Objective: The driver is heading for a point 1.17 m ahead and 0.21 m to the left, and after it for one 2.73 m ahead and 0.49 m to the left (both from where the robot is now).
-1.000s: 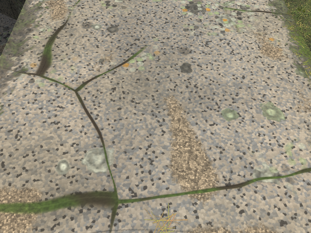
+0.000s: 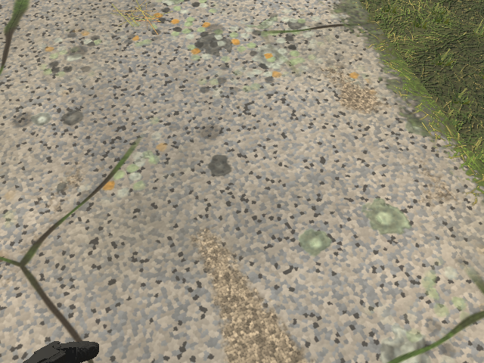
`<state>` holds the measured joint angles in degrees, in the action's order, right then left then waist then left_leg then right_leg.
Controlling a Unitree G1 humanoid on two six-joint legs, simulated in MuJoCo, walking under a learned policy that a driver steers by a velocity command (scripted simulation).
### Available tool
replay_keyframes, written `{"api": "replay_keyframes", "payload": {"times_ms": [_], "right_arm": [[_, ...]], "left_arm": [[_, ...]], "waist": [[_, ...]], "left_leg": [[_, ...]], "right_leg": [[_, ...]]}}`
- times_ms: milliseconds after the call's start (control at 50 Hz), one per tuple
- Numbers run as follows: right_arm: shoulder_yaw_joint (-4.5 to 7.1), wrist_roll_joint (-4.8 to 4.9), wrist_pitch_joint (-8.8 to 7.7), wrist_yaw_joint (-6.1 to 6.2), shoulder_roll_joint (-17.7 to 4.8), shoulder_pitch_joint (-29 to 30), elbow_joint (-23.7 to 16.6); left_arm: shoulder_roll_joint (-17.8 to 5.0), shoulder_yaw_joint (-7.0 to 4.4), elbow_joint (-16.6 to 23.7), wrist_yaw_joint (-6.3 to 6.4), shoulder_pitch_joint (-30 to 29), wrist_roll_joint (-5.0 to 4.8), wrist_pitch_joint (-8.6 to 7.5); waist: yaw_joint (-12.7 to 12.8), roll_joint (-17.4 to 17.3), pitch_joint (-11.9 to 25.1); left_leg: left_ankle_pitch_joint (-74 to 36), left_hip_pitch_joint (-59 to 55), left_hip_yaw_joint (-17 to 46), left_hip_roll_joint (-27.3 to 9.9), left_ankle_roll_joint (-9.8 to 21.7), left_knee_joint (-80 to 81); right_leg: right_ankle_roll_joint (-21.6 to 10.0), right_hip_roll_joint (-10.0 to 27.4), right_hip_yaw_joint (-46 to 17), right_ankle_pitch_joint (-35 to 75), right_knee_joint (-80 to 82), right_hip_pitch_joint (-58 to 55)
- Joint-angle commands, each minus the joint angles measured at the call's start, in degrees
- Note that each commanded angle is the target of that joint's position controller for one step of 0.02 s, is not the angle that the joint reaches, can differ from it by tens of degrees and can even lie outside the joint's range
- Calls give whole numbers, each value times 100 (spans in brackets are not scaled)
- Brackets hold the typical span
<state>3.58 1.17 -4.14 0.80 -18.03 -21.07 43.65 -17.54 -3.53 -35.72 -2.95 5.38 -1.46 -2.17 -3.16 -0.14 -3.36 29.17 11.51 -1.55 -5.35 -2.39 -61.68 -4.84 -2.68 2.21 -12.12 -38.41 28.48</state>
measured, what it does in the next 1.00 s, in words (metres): walks ahead, turning left: left foot, then right foot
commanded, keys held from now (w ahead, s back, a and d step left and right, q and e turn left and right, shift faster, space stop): w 0.04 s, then w+q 0.72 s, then w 0.24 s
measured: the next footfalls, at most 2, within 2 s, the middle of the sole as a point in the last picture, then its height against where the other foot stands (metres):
left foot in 0.46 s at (195, 355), level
right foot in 0.94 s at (244, 249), level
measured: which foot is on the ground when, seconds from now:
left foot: up 0.00-0.44, down 0.46-0.96, up 0.98-1.00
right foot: down 0.00-0.48, up 0.50-0.92, down 0.94-1.00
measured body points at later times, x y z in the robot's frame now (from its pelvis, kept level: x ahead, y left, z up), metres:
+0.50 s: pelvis +0.30 +0.04 +0.00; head +0.34 +0.05 +0.45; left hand +0.32 +0.33 -0.13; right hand +0.52 -0.19 -0.08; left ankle +0.42 +0.13 -0.72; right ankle +0.10 -0.08 -0.68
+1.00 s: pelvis +0.60 +0.05 +0.01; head +0.62 +0.05 +0.46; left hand +0.70 +0.35 -0.06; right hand +0.75 -0.20 -0.10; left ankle +0.42 +0.12 -0.68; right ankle +0.72 -0.03 -0.72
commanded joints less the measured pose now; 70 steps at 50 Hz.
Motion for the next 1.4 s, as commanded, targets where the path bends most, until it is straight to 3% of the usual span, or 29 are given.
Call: {"api": "replay_keyframes", "payload": {"times_ms": [20, 40, 80, 120, 240, 340, 380, 420, 460, 480, 500, 520, 540, 560, 580, 660, 780, 880, 920, 940, 960, 980, 1000, 1020, 1040, 1100, 1240, 1320, 1400], "right_arm": [[78, 93, -407, -6, -758, 622, -856], [105, -57, -394, 21, -747, 598, -786], [110, -55, -238, -39, -663, 242, -603], [73, -68, -93, -56, -509, 165, -495], [-60, -31, -116, -144, -195, 1181, -674], [-89, 42, -165, -357, -149, 1843, -979], [-68, 10, -161, -440, -183, 1859, -1092], [31, -27, -105, -449, -380, 1461, -1103], [288, -23, -47, -359, -856, 84, -878], [465, -71, -8, -270, -1477, -595, -830], [405, 31, -34, -271, -1357, -540, -874], [285, -12, -21, -259, -953, -572, -909], [247, -42, -12, -235, -815, -297, -937], [228, -56, -4, -233, -775, 56, -985], [177, -93, -15, -221, -631, 339, -1059], [176, -89, -28, -133, -689, 616, -1082], [233, -11, 81, -4, -864, 230, -818], [197, -14, 125, -15, -735, -64, -572], [183, -36, 160, -30, -685, 40, -562], [112, -56, 147, -43, -490, 57, -593], [0, -133, 114, -41, -219, -134, -695], [-75, 20, 51, -28, -12, -783, -721], [19, 77, 32, -14, -532, -488, -658], [76, 77, 29, -22, -728, 175, -768], [54, -12, 15, -23, -662, 559, -859], [39, -68, -10, -85, -388, 599, -893], [-129, -94, -52, -146, 10, 1501, -1075], [-115, -12, -107, -242, -34, 2115, -1220], [-29, -13, -141, -321, -226, 2122, -1296]], "left_arm": [[-884, -266, -12, 80, 1354, 22, -138], [-698, -207, 30, 92, 975, 58, -142], [-490, -130, 55, 124, 624, 184, -186], [-536, -128, -119, 136, 633, 158, -282], [-616, -103, -489, 219, 845, 184, -364], [-781, -160, -810, 253, 1256, 121, -264], [-834, -188, -849, 291, 1240, 99, -169], [-985, -235, -803, 359, 1124, 103, -79], [-980, -207, -728, 444, 1006, 121, 7], [-566, -59, -495, 454, 1474, 233, -82], [-203, 111, -468, 331, 1640, 297, -256], [-725, -8, -360, 199, 1185, 90, -442], [-740, 15, -180, 147, 709, -63, -537], [-646, 44, -90, 161, 476, 18, -583], [-690, -6, -108, 201, 465, 136, -550], [-515, 14, -189, 285, 776, 255, -326], [-252, 123, 34, 257, -397, 190, -357], [-505, 7, 103, 138, -572, 132, -491], [-603, -80, -9, 151, -87, 134, -531], [-793, -171, -102, 185, 480, 191, -562], [-1173, -272, -173, 209, 1335, 260, -574], [-1474, -392, -496, 154, 1904, 203, -479], [-949, -265, -478, 123, 1930, 41, -459], [-705, -187, -442, 148, 1629, 56, -422], [-620, -137, -384, 160, 1356, 135, -389], [-373, -38, -422, 182, 1059, 195, -386], [-746, -118, -761, 252, 1358, 58, -326], [-824, -120, -1001, 257, 1752, 6, -246], [-962, -173, -1135, 300, 1797, -9, -128]], "waist": [[798, 277, 1122], [558, 213, 824], [235, 442, 731], [151, 354, 561], [540, 261, 36], [826, 126, -222], [738, 176, -134], [456, 406, 293], [-336, 333, 1128], [-342, -642, 1980], [-98, -1466, 2652], [-379, -881, 2494], [-328, -460, 1703], [-87, 131, 1009], [121, 194, 767], [447, -175, 498], [-38, -435, 396], [-97, -637, 372], [207, -749, 438], [489, -651, 848], [730, 112, 1670], [578, 1933, 2131], [774, 1242, 1659], [853, 726, 951], [773, 353, 610], [441, 595, 371], [651, 457, 200], [857, 451, 69], [630, 517, 96]], "left_leg": [[-734, 3541, 594, -87, 275, -1340], [-1040, 3170, 572, -257, 253, -914], [-1383, 2559, 559, -427, 216, -653], [-1612, 2521, 446, -434, 97, -381], [-3729, 2554, 248, -202, 134, 1809], [-3695, 2958, 253, 59, 414, 2805], [-3141, 2994, 136, 198, 576, 2921], [-2427, 2328, -216, 570, 783, 2837], [-2530, 262, -248, 893, 1129, 3093], [-2566, -2074, 1846, -396, 1887, 2979], [-1864, -3411, 4696, -1372, 2741, 3931], [-1113, -3403, 4538, -1269, 2435, 4240], [-1126, -2653, 3755, -1088, 2172, 4336], [-1687, -1649, 3197, -881, 2054, 4470], [-2263, -1006, 2792, -693, 1974, 4585], [-3288, 217, 2074, -334, 2035, 4895], [-2548, 594, 1578, 109, 1532, 4706], [-2316, -319, 2209, -344, 1395, 4101], [-2850, -421, 2255, -278, 1247, 3665], [-3259, -264, 2019, 8, 1066, 2889], [-2368, 646, 1548, 457, 797, 1252], [201, 2520, 949, 1157, 403, -482], [297, 3251, 1291, 857, 380, -1106], [-217, 3480, 1162, 636, 395, -1224], [-611, 3368, 934, 430, 395, -1058], [-1182, 2817, 722, 57, 338, -297], [-2597, 2552, 323, 34, 139, 1952], [-3169, 2194, 227, 222, 198, 2797], [-2582, 1845, 207, 350, 504, 3238]], "right_leg": [[-1244, 1844, -3288, -446, 2188, -3682], [-1128, 1608, -2708, 227, 2202, -2924], [-1109, 1417, -2108, 1021, 2494, -2164], [-1133, 1383, -1554, 1664, 2710, -1816], [-678, 1054, -344, 1725, 3075, -1800], [-587, 1536, -142, 1914, 2970, -2991], [-476, 1665, -41, 2797, 2585, -3485], [-325, 1628, 133, 4897, 1733, -3726], [-33, 1339, 448, 5512, -411, -3051], [279, 798, 535, 3305, -2604, -997], [531, -374, -311, -1860, -4231, 757], [405, 24, -1069, -1726, -4520, 1424], [321, 306, -976, -1319, -4205, 1601], [312, 520, -857, -1024, -3579, 1541], [349, 712, -837, -811, -3078, 1198], [763, 789, -633, -432, -2139, 619], [973, 373, -483, 1721, 274, -46], [635, 373, -603, 1277, 942, -139], [372, 290, -413, 914, 1242, -769], [125, 529, -600, 931, 1232, -1689], [-381, 1525, -1734, 984, 1048, -3268], [-1213, 2439, -4275, -557, 1795, -4667], [-1101, 2433, -4656, -1819, 2130, -4516], [-881, 2239, -3835, -1681, 2191, -3894], [-789, 2001, -3214, -1028, 2277, -3272], [-761, 1510, -2255, 341, 2612, -2404], [-735, 1305, -1106, 1502, 2954, -2158], [-622, 1417, -989, 1453, 2858, -2360], [-429, 1680, -1034, 2186, 2384, -2948]]}}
